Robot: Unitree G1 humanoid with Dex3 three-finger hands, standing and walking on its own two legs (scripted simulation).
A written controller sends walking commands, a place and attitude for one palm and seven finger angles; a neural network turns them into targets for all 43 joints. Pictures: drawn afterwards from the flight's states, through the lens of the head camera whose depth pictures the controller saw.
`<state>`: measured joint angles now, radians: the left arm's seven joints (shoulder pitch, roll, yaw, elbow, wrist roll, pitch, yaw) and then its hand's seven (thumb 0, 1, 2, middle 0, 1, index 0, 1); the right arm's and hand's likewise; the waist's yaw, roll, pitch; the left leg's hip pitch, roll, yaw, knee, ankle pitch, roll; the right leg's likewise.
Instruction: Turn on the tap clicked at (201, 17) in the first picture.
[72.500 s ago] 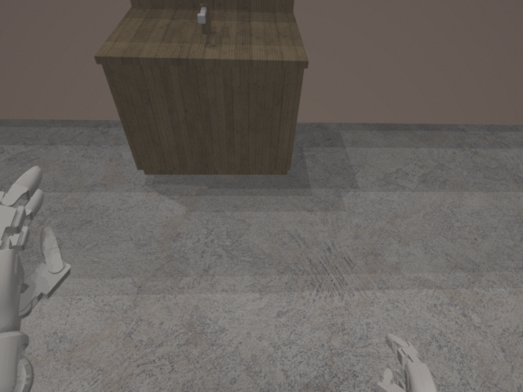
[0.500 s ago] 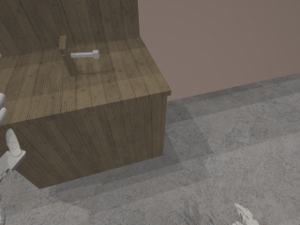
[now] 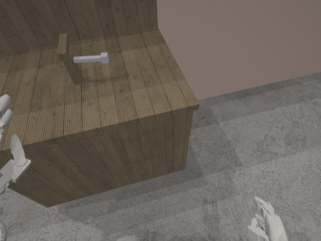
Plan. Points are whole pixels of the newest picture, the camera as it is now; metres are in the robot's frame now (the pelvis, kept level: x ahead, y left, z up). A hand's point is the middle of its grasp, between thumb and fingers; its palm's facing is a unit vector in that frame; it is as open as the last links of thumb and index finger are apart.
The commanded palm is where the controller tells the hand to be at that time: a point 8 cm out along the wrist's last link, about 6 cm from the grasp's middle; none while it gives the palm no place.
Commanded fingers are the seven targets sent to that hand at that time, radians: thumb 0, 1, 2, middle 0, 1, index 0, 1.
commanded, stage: take the last steps up to it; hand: left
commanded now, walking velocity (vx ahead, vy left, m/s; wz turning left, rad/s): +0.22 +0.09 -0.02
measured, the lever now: (104, 58) +0.69 +0.26 +0.05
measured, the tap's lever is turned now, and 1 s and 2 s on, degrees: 77 77 77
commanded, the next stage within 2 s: come to a stop and stand still in 0.22 s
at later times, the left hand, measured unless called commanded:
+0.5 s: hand (53, 102) +0.36 +0.27 +0.17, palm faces +0.39 -0.80 -0.46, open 7.4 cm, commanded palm +0.30 +0.30 +0.19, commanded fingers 0.00 0.90 0.90 -0.20 -0.30 -0.20 -0.30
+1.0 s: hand (50, 97) +0.36 +0.27 +0.18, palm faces +0.38 -0.79 -0.49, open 7.4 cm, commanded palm +0.29 +0.30 +0.19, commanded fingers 0.00 0.90 0.90 -0.20 -0.30 -0.20 -0.30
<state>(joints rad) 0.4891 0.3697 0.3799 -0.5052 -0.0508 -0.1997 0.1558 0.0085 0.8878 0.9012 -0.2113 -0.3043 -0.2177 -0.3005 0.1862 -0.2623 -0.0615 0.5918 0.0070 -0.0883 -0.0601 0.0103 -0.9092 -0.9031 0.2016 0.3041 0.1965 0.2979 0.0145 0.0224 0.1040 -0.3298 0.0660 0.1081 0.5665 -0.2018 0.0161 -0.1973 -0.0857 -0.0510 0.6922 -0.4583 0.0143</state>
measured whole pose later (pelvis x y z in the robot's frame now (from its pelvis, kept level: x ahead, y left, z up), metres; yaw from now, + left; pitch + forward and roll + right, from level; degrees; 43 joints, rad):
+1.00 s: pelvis +0.13 +0.02 +0.01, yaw +0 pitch +0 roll +0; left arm 0.35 0.41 0.34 -0.45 0.00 -0.12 0.11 0.01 0.89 0.90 -0.21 -0.30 -0.22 -0.30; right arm 0.18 -0.25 -0.06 0.59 0.01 -0.09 -0.08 0.01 -0.91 -0.90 0.20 0.30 0.19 0.30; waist 0.05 0.02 0.09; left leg -0.28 0.02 0.02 0.55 -0.24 0.00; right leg -0.26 0.02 -0.08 0.54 -0.29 -0.05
